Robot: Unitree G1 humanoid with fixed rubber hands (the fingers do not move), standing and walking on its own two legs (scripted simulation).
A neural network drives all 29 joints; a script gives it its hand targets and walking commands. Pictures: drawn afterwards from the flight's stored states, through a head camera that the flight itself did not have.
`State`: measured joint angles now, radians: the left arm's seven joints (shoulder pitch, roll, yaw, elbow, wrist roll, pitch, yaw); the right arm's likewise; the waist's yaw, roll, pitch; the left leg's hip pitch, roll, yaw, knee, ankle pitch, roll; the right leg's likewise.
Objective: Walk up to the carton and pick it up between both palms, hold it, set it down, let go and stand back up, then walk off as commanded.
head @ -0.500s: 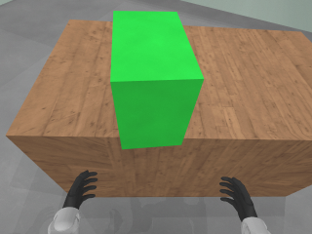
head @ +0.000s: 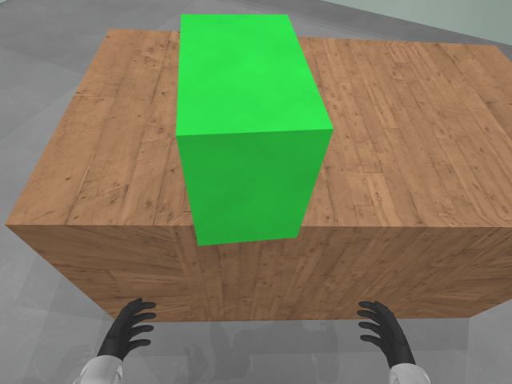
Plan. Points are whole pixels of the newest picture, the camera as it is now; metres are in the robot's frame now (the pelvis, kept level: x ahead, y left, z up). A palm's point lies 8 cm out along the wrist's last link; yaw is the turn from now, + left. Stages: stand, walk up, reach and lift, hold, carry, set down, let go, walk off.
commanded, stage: let go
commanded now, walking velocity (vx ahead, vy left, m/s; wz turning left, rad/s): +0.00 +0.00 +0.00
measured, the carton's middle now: (242, 132) +0.51 +0.05 +0.08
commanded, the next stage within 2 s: stand in 0.06 s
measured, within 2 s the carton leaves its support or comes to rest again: neither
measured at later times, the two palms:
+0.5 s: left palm (86, 352) +0.16 +0.26 -0.07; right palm (432, 383) +0.14 -0.28 -0.08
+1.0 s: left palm (78, 361) +0.14 +0.27 -0.08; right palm (429, 383) +0.14 -0.27 -0.09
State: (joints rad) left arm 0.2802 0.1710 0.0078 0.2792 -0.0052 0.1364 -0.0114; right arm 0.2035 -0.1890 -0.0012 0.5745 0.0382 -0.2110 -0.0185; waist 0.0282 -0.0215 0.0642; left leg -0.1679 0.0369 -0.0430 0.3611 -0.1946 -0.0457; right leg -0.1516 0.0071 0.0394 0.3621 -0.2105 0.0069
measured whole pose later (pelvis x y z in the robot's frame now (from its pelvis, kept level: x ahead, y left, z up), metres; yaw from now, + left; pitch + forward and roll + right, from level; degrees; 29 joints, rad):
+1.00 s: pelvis +0.02 +0.00 +0.00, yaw +0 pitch +0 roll +0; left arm 0.28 0.32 0.01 0.55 0.03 -0.01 0.00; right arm 0.26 -0.33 0.00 0.69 -0.01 -0.03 0.00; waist 0.03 -0.01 0.00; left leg -0.17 0.04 -0.04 0.44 -0.26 -0.04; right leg -0.15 0.01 0.04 0.42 -0.27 0.01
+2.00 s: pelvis -0.05 +0.03 -0.01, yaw +0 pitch -4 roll -2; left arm 0.28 0.39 0.01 0.60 0.01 0.04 0.02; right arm 0.25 -0.38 0.00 0.72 -0.01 0.03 0.00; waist 0.01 -0.01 0.17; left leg -0.23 0.02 -0.03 0.59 -0.28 0.03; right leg -0.34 0.07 0.07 0.97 -0.49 0.02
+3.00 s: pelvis -0.26 +0.02 -0.04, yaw -2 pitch -6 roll +1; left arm 0.30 0.41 0.02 0.72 0.01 0.01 0.00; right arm 0.18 -0.40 0.00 0.73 -0.01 0.00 -0.01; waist 0.03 -0.06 0.14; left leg -0.34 -0.09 -0.05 0.79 -0.42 0.03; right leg -0.22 0.01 0.10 0.78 -0.47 -0.01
